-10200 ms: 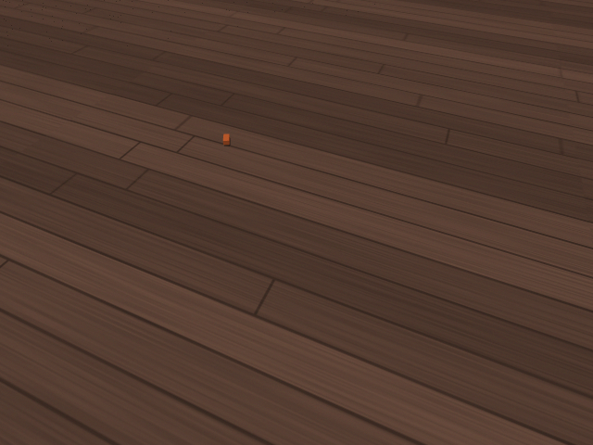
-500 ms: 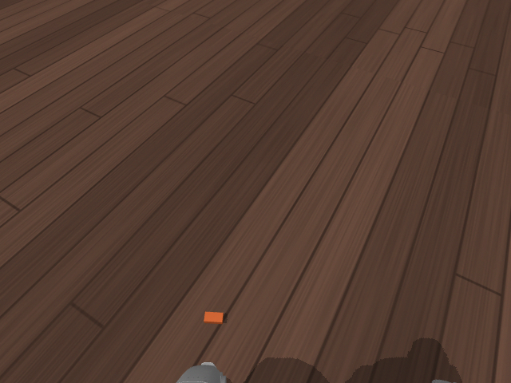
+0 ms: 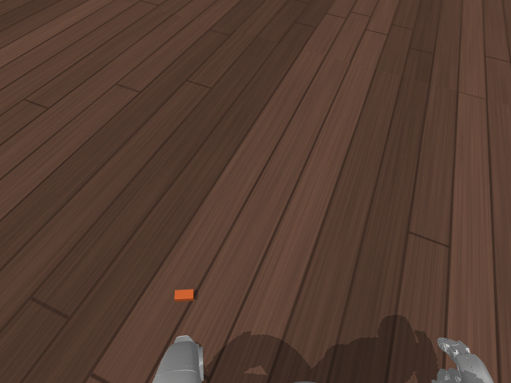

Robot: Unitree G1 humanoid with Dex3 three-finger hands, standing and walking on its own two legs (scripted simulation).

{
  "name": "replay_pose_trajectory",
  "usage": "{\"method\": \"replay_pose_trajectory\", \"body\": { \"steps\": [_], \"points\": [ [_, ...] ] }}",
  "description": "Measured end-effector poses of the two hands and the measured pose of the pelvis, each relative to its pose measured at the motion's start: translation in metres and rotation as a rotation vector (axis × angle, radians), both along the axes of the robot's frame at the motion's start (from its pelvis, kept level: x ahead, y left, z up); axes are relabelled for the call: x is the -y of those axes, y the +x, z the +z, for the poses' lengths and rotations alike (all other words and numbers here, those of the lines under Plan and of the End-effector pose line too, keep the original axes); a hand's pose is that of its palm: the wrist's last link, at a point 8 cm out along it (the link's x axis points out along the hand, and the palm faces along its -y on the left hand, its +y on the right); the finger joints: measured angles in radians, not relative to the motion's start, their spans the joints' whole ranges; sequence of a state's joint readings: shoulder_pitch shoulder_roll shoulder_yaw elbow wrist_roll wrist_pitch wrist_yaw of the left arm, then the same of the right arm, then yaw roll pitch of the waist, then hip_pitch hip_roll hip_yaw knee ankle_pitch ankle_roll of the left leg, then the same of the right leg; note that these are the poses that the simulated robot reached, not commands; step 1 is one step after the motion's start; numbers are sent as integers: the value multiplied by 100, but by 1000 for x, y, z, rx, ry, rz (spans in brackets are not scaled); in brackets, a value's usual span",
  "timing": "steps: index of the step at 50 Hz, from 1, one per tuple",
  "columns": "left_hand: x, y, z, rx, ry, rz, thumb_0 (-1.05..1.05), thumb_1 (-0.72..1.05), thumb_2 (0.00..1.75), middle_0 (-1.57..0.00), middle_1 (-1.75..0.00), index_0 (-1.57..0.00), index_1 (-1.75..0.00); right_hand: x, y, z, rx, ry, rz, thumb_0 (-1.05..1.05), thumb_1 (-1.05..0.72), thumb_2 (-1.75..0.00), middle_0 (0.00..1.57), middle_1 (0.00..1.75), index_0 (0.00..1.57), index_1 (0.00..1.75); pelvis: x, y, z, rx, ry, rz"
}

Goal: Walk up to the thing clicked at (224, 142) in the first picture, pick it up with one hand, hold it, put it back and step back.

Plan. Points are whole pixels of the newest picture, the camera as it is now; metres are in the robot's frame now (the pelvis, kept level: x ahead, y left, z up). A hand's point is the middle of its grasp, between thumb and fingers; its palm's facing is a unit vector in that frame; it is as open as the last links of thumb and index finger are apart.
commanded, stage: walk up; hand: left
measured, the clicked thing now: (184, 295) +0.47 +0.24 -0.72
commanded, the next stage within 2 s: none
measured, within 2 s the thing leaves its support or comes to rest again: neither
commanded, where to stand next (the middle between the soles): +0.12 +0.00 m, yaw +6 degrees
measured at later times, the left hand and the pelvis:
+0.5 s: hand out of the picture -0.01 +0.31 -0.11, palm faces +0.14 -0.90 -0.42, open 7.4 cm; pelvis +0.02 +0.02 +0.03, yaw +8 degrees
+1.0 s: hand out of the picture +0.10 +0.27 -0.12, palm faces +0.05 -0.91 -0.42, open 7.4 cm; pelvis +0.05 -0.01 +0.02, yaw +7 degrees
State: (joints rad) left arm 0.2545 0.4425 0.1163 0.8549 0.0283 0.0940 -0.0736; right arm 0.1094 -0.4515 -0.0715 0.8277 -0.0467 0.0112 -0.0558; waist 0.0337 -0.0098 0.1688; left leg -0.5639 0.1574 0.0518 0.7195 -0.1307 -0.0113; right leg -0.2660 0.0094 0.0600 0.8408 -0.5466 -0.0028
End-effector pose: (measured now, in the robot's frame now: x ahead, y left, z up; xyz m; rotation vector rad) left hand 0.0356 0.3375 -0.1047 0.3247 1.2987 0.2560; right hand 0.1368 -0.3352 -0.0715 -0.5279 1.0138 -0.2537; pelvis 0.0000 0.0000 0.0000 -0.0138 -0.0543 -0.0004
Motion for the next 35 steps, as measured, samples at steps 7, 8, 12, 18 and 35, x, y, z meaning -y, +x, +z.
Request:
{"method": "replay_pose_trajectory", "body": {
  "steps": [7,8,12,18,35],
  "points": [
    [46,-71,34,-55,8,77,0,90,90,-20,-30,-20,-30,34,-68,3,-138,53,-83,1,-91,-89,21,30,20,30,22,-10,29,-22,55,14],
    [49,-74,39,-50,8,83,0,90,90,-20,-30,-20,-30,35,-76,3,-154,67,-81,1,-91,-89,20,30,20,30,23,-9,33,-28,48,25],
    [48,-79,57,16,37,100,1,90,90,-20,-30,-21,-30,30,-99,1,-242,116,-63,1,-91,-89,20,30,20,30,25,-2,41,-40,34,60],
    [29,-78,65,64,79,122,1,90,90,-20,-30,-21,-30,-1,-75,-6,-271,177,28,1,-91,-89,20,30,20,30,17,4,41,-13,10,112],
    [-20,32,32,166,-11,58,1,90,90,-20,-30,-20,-30,-69,28,30,-20,129,122,1,-90,-89,21,30,21,30,-30,58,37,24,25,151]
  ]
}}
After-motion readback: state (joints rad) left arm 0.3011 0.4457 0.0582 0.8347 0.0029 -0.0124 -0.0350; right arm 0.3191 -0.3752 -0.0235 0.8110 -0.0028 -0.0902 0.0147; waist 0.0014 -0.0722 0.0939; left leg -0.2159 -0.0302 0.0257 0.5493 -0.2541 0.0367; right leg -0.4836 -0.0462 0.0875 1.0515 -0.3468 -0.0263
